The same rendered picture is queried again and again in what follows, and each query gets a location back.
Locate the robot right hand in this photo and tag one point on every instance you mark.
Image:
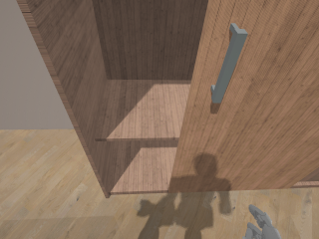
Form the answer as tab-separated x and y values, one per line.
264	222

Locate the wardrobe door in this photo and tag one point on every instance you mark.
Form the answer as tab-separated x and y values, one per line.
313	176
265	132

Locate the handle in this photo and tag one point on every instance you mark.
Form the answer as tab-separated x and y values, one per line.
231	57

